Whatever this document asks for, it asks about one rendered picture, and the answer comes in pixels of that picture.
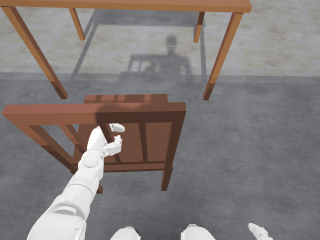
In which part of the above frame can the table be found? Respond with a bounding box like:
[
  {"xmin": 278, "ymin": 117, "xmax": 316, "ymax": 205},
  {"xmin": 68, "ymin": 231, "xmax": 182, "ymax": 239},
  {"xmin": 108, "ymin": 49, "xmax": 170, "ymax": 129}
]
[{"xmin": 0, "ymin": 0, "xmax": 252, "ymax": 101}]

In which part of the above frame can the robot right thigh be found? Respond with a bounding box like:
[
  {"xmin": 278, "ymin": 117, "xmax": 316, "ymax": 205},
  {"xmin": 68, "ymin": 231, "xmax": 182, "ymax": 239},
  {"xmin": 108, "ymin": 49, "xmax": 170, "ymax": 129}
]
[{"xmin": 180, "ymin": 226, "xmax": 215, "ymax": 240}]

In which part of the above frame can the robot left upper arm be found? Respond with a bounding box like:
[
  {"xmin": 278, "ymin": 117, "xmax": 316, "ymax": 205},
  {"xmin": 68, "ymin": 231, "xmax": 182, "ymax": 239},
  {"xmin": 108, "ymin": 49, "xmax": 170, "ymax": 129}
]
[{"xmin": 30, "ymin": 212, "xmax": 87, "ymax": 240}]

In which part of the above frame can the robot left thigh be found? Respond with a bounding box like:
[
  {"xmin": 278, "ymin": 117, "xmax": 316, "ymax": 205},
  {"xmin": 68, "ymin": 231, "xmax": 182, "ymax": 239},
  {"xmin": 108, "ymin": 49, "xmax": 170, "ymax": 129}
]
[{"xmin": 110, "ymin": 228, "xmax": 141, "ymax": 240}]

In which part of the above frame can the left robot hand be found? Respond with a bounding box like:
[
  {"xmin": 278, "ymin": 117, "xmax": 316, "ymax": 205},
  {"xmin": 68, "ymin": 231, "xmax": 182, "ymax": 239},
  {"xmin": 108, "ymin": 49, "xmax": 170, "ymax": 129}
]
[{"xmin": 87, "ymin": 123, "xmax": 125, "ymax": 157}]

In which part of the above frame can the chair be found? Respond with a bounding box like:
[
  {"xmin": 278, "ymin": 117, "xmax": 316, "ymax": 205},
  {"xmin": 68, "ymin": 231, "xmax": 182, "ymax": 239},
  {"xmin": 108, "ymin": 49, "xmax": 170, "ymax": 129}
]
[{"xmin": 2, "ymin": 94, "xmax": 187, "ymax": 194}]

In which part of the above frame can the right robot hand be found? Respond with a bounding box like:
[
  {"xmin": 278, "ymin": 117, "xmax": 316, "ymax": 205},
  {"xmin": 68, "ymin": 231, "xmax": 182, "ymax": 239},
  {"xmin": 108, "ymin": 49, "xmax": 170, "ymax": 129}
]
[{"xmin": 248, "ymin": 223, "xmax": 273, "ymax": 240}]

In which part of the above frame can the left robot forearm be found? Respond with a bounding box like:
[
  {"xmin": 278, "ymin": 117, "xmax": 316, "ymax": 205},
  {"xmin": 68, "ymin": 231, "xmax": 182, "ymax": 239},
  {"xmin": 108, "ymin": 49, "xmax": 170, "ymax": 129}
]
[{"xmin": 27, "ymin": 149, "xmax": 104, "ymax": 240}]

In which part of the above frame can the robot thigh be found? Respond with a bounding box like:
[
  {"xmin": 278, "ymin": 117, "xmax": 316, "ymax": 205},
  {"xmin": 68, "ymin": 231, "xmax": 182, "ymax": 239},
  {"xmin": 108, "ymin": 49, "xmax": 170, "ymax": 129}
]
[
  {"xmin": 110, "ymin": 228, "xmax": 141, "ymax": 240},
  {"xmin": 180, "ymin": 226, "xmax": 215, "ymax": 240}
]

